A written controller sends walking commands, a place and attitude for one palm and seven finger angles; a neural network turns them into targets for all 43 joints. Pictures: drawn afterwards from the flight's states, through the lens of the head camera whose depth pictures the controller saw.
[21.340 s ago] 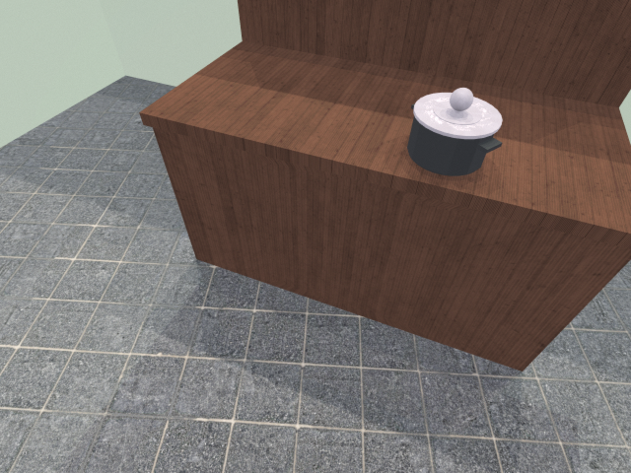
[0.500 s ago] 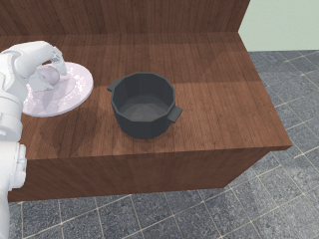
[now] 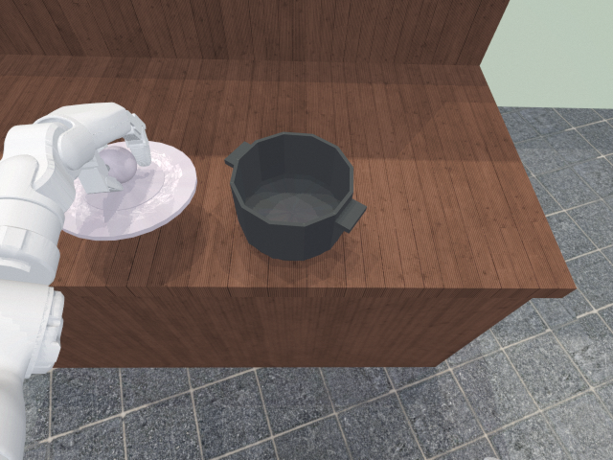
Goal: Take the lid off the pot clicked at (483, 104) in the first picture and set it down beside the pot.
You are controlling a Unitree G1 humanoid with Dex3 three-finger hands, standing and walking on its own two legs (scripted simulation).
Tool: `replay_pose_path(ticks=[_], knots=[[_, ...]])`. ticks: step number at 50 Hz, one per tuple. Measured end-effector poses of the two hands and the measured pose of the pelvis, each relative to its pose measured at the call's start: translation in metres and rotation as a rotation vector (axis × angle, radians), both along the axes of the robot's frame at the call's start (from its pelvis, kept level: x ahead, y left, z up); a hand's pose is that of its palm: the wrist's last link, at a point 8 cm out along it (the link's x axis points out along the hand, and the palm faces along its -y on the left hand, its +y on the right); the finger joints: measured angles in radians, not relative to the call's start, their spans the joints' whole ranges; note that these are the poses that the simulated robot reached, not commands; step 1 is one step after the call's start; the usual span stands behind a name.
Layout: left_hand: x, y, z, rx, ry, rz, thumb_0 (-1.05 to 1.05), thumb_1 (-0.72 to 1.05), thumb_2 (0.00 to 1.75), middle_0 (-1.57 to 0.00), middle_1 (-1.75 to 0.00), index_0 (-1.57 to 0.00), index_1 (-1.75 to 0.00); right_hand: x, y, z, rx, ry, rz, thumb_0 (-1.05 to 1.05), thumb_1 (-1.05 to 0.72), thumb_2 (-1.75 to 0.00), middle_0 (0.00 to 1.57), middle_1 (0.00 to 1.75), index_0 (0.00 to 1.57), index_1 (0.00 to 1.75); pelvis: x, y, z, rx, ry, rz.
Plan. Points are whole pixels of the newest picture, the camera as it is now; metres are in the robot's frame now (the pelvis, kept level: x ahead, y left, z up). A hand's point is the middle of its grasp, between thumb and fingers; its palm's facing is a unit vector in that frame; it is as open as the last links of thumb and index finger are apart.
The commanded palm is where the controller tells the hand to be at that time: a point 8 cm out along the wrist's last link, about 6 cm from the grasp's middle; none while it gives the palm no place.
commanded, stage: lower the lid onto the table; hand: left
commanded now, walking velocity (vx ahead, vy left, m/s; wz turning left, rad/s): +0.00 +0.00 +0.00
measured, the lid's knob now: (116, 165) +0.48 +0.27 +0.07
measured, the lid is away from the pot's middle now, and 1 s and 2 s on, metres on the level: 0.25 0.24 0.25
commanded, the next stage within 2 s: open the fingers wide in 1.50 s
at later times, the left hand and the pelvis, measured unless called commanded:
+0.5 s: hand (120, 170) +0.48 +0.27 +0.06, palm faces -0.46 -0.10 -0.88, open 7.9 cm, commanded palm +0.50 +0.27 +0.13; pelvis +0.01 +0.01 +0.00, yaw -2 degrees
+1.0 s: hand (130, 188) +0.48 +0.26 +0.03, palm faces -0.47 -0.08 -0.88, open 7.9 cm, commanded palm +0.51 +0.26 +0.10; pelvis +0.00 +0.00 -0.01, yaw -1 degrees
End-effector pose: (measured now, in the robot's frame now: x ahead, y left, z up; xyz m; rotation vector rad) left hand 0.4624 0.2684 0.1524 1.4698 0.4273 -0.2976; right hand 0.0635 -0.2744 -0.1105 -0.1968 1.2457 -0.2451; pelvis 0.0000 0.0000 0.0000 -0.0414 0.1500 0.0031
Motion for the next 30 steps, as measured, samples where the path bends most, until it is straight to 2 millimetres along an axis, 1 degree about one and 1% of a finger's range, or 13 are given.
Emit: replay_pose_path(ticks=[8, 14, 18, 24, 30], knots=[[0.012, -0.007, -0.009, 0.003, -0.008, -0.014, 0.0, 0.17, 0.86, -0.66, -0.9, -0.67, -0.9, -0.031, 0.001, -0.001, -0.013, 0.053, -0.047, 0.01, -0.91, -0.9, 0.2, 0.3, 0.2, 0.3, -0.001, 0.003, -0.001, -0.002, 0.015, -0.012], [0.021, -0.006, -0.015, 0.008, -0.002, -0.001, 0.0, 0.17, 0.86, -0.66, -0.9, -0.66, -0.9, -0.056, 0.003, -0.001, -0.015, 0.106, -0.092, 0.01, -0.91, -0.9, 0.2, 0.3, 0.2, 0.3, 0.001, 0.006, -0.002, -0.003, 0.032, -0.022], [0.025, -0.004, -0.023, -0.012, 0.009, 0.008, 0.01, 0.17, 0.86, -0.66, -0.91, -0.66, -0.9, -0.068, 0.004, -0.001, -0.015, 0.138, -0.112, 0.01, -0.91, -0.9, 0.2, 0.3, 0.2, 0.3, 0.003, 0.007, -0.003, -0.004, 0.041, -0.031], [0.026, 0.0, -0.031, -0.01, 0.014, -0.003, 0.0, 0.17, 0.85, -0.66, -0.91, -0.66, -0.9, -0.073, 0.005, 0.0, -0.021, 0.153, -0.124, 0.01, -0.9, -0.9, 0.2, 0.3, 0.2, 0.3, 0.006, 0.008, -0.004, -0.006, 0.052, -0.034], [0.022, 0.006, -0.038, 0.002, 0.02, -0.001, 0.0, 0.17, 0.85, -0.66, -0.91, -0.66, -0.9, -0.064, 0.005, -0.001, -0.022, 0.142, -0.11, 0.01, -0.9, -0.9, 0.2, 0.3, 0.2, 0.3, 0.007, 0.008, -0.005, -0.008, 0.059, -0.03]])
